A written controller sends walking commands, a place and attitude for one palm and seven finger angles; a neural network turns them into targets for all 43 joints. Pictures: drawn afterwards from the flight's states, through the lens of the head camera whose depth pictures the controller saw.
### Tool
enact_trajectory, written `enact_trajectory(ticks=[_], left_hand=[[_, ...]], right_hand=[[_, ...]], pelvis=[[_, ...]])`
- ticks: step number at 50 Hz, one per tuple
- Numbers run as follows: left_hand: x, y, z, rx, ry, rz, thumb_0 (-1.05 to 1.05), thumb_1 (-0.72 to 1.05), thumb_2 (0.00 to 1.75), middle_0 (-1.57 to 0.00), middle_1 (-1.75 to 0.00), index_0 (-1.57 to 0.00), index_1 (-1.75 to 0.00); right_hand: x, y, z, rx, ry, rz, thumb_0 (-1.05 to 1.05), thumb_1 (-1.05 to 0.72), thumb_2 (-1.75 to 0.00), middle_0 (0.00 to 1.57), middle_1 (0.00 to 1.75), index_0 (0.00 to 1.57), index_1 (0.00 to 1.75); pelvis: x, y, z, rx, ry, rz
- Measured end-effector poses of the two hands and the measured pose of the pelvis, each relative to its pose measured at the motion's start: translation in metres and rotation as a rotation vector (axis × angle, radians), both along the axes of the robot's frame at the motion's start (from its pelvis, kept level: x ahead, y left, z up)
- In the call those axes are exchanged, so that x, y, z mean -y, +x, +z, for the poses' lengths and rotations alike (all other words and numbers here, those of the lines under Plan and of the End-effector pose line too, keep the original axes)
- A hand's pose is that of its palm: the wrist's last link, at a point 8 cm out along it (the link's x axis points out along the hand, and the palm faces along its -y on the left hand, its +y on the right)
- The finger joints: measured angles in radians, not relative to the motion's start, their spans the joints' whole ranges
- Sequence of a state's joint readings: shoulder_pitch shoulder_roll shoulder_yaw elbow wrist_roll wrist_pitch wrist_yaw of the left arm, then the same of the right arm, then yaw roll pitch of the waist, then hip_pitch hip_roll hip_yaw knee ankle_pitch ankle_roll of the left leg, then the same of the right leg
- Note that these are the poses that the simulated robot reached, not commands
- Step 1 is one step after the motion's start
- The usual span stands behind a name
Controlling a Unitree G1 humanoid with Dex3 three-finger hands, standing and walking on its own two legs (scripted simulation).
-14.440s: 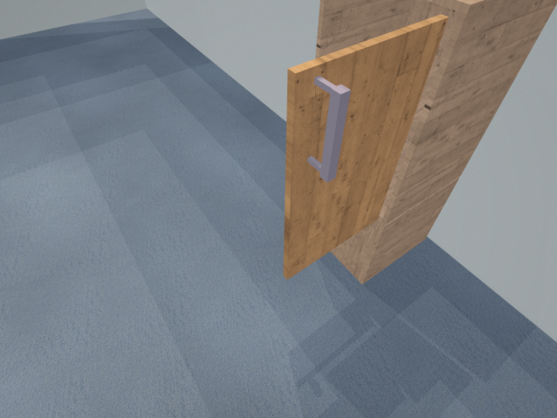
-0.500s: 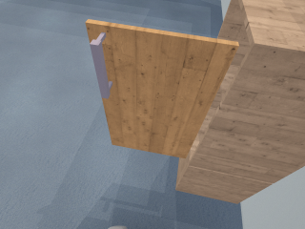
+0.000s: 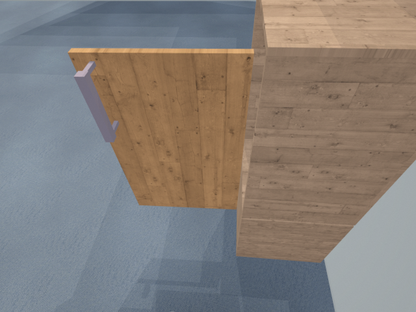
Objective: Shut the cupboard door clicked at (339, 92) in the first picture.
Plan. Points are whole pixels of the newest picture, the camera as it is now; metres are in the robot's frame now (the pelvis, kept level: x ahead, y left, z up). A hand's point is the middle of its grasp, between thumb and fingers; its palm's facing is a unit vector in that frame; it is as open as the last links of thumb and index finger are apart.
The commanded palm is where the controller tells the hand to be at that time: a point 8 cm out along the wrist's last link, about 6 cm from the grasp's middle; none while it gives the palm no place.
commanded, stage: come to a stop and stand still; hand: left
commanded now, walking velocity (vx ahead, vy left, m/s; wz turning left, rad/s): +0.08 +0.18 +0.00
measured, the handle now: (101, 104) +0.50 +0.25 +0.14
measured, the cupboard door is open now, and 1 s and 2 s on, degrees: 91 91 91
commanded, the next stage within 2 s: look again from close up in 0.54 s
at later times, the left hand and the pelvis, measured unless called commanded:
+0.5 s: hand out of the picture +0.02 +0.20 -0.18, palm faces +0.06 -0.98 -0.18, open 7.4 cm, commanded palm none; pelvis +0.01 +0.02 +0.00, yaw +1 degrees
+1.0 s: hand out of the picture -0.01 +0.22 -0.18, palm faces +0.01 -0.98 -0.22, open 7.4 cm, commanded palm none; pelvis -0.02 +0.04 -0.01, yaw +1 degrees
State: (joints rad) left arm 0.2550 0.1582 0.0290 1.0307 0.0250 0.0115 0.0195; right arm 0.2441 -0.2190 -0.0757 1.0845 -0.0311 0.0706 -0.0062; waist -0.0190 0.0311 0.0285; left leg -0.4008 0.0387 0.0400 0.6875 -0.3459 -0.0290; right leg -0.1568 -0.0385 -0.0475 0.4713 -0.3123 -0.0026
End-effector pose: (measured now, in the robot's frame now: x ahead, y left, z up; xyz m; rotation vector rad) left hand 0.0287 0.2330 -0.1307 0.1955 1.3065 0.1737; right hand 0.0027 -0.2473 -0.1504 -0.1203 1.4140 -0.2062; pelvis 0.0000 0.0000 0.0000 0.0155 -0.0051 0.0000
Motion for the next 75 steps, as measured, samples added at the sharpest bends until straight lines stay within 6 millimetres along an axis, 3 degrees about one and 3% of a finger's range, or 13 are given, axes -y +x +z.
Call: enact_trajectory(ticks=[4, 9, 18, 26, 33, 47, 58, 68, 75], left_hand=[[0.012, -0.008, -0.001, -0.036, -0.026, 0.006, 0.01, 0.93, 0.9, -0.2, -0.3, -0.2, -0.3], [0.008, -0.014, -0.012, -0.058, -0.045, 0.046, 0.01, 0.93, 0.9, -0.2, -0.3, -0.21, -0.3], [-0.008, -0.018, -0.021, -0.086, -0.049, 0.069, 0.01, 0.91, 0.9, -0.2, -0.3, -0.2, -0.3], [-0.013, -0.019, -0.018, -0.071, -0.063, 0.054, 0.01, 0.91, 0.9, -0.2, -0.3, -0.2, -0.3], [-0.013, -0.026, -0.02, -0.087, -0.073, 0.037, 0.0, 0.91, 0.9, -0.2, -0.3, -0.2, -0.3], [-0.032, -0.043, -0.018, -0.036, -0.024, 0.01, 0.01, 0.91, 0.9, -0.2, -0.3, -0.2, -0.3], [-0.025, -0.064, -0.016, -0.062, -0.042, 0.007, 0.0, 0.91, 0.9, -0.2, -0.3, -0.2, -0.3], [-0.012, -0.077, -0.022, -0.102, -0.079, 0.035, 0.01, 0.91, 0.9, -0.2, -0.3, -0.2, -0.3], [-0.023, -0.072, -0.035, -0.142, -0.106, 0.077, 0.01, 0.9, 0.9, -0.2, -0.3, -0.2, -0.3]], right_hand=[[0.003, -0.017, 0.006, -0.043, 0.003, -0.011, 0.01, -0.91, -0.9, 0.2, 0.3, 0.2, 0.3], [-0.006, -0.019, 0.005, -0.086, -0.012, 0.017, 0.01, -0.91, -0.9, 0.2, 0.3, 0.2, 0.3], [-0.038, 0.021, 0.005, 0.019, -0.012, 0.05, 0.01, -0.91, -0.9, 0.2, 0.3, 0.2, 0.3], [-0.044, 0.036, 0.01, 0.075, -0.021, 0.064, 0.01, -0.94, -0.9, 0.21, 0.3, 0.2, 0.3], [-0.048, 0.025, 0.012, 0.056, -0.021, 0.061, 0.01, -0.93, -0.9, 0.21, 0.3, 0.2, 0.3], [-0.054, 0.002, 0.003, 0.105, -0.001, 0.078, 0.01, -0.93, -0.9, 0.21, 0.3, 0.2, 0.3], [-0.051, -0.016, 0.008, 0.08, 0.01, 0.079, 0.01, -0.91, -0.9, 0.2, 0.3, 0.2, 0.3], [-0.048, -0.024, 0.007, 0.023, 0.008, 0.08, 0.01, -0.91, -0.9, 0.2, 0.3, 0.2, 0.3], [-0.056, -0.01, 0.008, -0.003, -0.025, 0.078, 0.01, -0.91, -0.9, 0.2, 0.3, 0.2, 0.3]], pelvis=[[0.004, 0.006, 0.004, -0.005, 0.006, -0.002], [-0.001, 0.012, -0.002, -0.009, -0.011, 0.021], [-0.016, 0.01, -0.002, 0.009, -0.01, 0.014], [-0.025, 0.009, 0.001, 0.013, -0.013, 0.011], [-0.029, 0.009, 0.002, 0.009, -0.018, 0.009], [-0.036, -0.016, -0.006, 0.037, -0.025, 0.014], [-0.031, -0.026, -0.002, 0.018, -0.017, 0.008], [-0.028, -0.017, -0.005, 0.015, -0.024, 0.014], [-0.042, 0.009, -0.011, 0.009, -0.029, 0.017]])
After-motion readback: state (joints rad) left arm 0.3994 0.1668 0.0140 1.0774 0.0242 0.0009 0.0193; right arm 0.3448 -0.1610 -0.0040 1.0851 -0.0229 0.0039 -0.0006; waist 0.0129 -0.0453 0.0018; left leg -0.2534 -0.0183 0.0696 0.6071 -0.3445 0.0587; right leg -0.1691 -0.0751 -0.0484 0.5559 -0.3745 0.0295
